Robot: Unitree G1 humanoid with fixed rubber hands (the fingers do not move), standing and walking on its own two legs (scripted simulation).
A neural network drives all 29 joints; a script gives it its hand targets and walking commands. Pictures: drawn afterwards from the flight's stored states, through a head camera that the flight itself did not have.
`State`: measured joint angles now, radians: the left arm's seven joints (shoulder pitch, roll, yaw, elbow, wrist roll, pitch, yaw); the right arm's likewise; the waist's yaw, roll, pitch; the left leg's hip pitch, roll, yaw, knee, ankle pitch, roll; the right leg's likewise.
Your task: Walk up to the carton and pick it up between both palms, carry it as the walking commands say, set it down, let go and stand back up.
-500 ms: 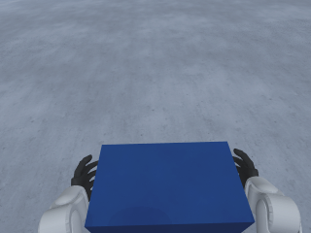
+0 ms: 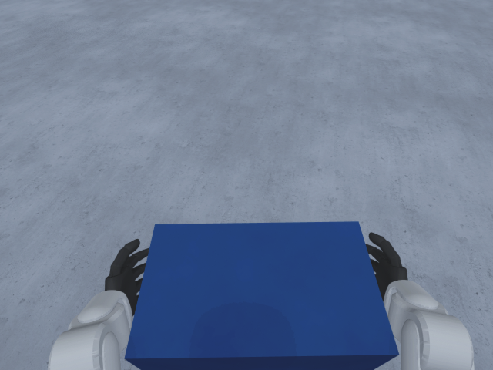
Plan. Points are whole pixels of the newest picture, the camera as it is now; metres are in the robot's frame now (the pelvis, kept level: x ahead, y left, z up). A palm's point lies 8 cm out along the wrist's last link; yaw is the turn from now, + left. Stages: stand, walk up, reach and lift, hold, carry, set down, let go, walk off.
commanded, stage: carry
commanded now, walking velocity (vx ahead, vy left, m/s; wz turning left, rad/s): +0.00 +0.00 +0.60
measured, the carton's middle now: (256, 318) +0.24 +0.00 +0.00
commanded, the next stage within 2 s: none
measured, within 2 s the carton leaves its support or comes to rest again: neither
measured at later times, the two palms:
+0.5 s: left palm out of the picture +0.13 +0.28 +0.06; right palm (299, 279) +0.27 -0.07 +0.06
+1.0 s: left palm out of the picture +0.04 +0.29 +0.09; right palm (255, 274) +0.27 +0.00 +0.08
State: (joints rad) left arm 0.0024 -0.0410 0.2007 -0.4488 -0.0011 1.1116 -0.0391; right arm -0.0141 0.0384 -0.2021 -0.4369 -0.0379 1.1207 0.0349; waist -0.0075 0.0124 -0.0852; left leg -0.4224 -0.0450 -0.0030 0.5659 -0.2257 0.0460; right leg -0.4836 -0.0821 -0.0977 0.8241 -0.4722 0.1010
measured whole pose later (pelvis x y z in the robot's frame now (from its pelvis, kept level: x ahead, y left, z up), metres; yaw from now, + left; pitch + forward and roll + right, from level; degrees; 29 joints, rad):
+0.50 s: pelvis -0.03 +0.02 -0.01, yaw +19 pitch +3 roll +1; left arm 0.02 -0.03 0.21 -0.44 0.01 1.14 -0.04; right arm -0.04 0.05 -0.19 -0.36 -0.05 1.12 0.04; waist 0.01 -0.03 -0.06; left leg -0.40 -0.01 0.09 0.63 -0.29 0.04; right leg -0.49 -0.19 -0.14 0.97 -0.57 0.12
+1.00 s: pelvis -0.05 +0.01 +0.00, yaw +37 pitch +3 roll +2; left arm 0.01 -0.10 0.20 -0.46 0.05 1.13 -0.03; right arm -0.06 -0.03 -0.19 -0.38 0.00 1.14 0.04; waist -0.01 -0.01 -0.08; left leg -0.45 0.02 0.10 0.82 -0.44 -0.02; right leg -0.33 -0.21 -0.27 0.62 -0.31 0.02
